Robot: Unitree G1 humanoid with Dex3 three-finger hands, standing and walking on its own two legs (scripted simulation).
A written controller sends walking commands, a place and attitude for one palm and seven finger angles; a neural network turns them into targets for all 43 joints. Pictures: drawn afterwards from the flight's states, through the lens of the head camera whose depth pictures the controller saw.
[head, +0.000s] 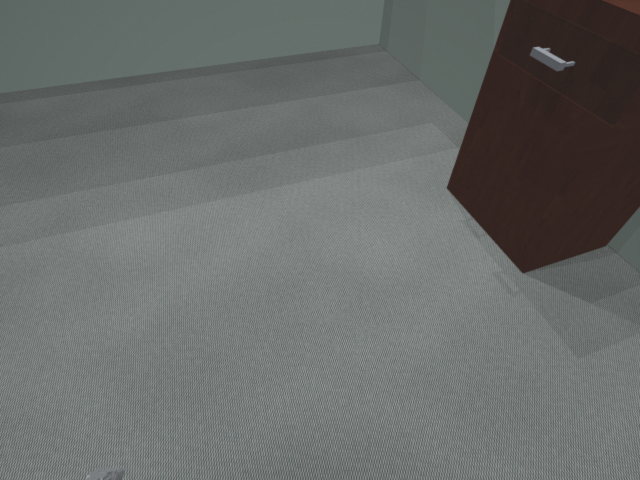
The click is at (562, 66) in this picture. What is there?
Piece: drawer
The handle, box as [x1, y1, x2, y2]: [530, 47, 575, 70]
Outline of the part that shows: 530,55 555,70 561,70 564,66 573,65 575,62 566,62 551,54 549,52 549,48 542,49 540,47 533,47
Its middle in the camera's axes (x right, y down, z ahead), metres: +0.71 -0.55 +1.19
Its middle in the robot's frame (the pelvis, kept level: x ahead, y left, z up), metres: +1.29 -0.65 -0.01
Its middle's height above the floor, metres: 0.76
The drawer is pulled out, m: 0.00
